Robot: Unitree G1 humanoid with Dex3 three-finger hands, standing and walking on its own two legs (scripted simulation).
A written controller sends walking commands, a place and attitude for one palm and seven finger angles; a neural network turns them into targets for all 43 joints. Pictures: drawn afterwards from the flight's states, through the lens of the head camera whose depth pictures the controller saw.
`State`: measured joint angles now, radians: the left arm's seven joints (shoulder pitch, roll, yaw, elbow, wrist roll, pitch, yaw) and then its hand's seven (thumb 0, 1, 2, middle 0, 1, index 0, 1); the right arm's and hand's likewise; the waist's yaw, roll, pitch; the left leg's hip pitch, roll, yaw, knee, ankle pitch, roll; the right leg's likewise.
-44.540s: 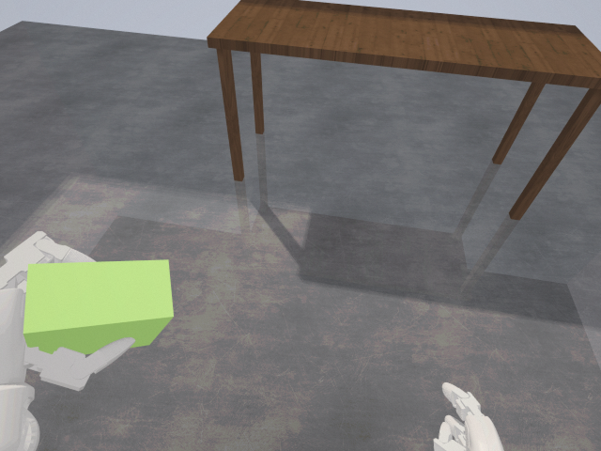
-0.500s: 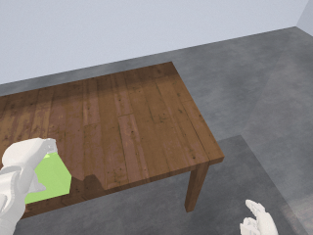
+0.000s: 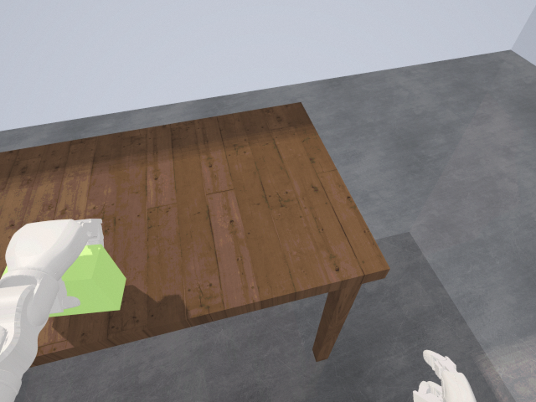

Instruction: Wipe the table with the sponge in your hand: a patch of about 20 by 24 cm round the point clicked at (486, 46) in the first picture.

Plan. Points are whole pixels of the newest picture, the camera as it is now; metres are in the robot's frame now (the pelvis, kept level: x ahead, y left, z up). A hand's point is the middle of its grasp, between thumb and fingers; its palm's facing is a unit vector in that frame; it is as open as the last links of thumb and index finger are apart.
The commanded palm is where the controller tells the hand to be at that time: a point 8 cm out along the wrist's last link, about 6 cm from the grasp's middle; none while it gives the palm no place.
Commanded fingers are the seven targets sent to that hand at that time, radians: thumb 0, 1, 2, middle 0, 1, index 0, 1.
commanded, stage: lower the sponge onto the table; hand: left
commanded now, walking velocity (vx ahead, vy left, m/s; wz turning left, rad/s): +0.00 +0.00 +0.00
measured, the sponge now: (74, 287) +0.24 +0.36 -0.01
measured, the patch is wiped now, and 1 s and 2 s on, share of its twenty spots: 0.00 0.15 0.40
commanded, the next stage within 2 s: wipe forward along the first lane in 0.40 s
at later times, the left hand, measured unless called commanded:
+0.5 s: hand (65, 271) +0.25 +0.35 +0.04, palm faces -0.12 -0.01 -0.99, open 9.7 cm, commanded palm +0.24 +0.35 +0.08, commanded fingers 0.00 0.10 1.30 -1.20 -1.60 -1.20 -1.60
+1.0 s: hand (69, 239) +0.30 +0.38 +0.04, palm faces -0.18 +0.02 -0.98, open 9.7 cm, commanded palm +0.30 +0.37 +0.06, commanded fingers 0.00 0.10 1.30 -1.20 -1.60 -1.20 -1.60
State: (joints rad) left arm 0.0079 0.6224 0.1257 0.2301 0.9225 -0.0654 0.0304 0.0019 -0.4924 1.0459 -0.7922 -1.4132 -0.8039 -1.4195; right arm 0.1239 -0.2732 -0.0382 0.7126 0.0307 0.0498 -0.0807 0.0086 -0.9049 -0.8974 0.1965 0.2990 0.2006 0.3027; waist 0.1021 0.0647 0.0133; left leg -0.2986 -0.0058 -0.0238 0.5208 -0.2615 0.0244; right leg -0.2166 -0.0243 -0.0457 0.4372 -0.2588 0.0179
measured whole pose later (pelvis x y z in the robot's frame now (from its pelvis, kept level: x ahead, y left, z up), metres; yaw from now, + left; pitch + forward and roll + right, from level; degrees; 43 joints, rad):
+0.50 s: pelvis -0.01 -0.01 +0.00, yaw +0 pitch +3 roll -1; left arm -0.06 0.59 0.11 0.37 0.95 0.04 0.11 0.00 -0.51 1.05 -0.80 -1.40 -0.81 -1.41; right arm 0.10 -0.26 -0.04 0.72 0.05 0.06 -0.06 0.01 -0.90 -0.90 0.20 0.30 0.20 0.30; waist 0.09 0.07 -0.01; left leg -0.34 0.00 -0.03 0.54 -0.26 0.02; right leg -0.27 -0.02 -0.05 0.48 -0.27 0.01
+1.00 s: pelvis -0.02 -0.01 -0.01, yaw -1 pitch +9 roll -2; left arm -0.33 0.70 0.18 0.74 0.99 -0.09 0.11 0.00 -0.55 1.07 -0.82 -1.38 -0.83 -1.39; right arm 0.20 -0.31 -0.06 0.74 0.05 0.08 -0.05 0.01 -0.91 -0.90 0.20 0.30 0.20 0.30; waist 0.04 0.06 -0.05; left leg -0.52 0.02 -0.03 0.64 -0.28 0.01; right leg -0.45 0.00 -0.04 0.58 -0.29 0.00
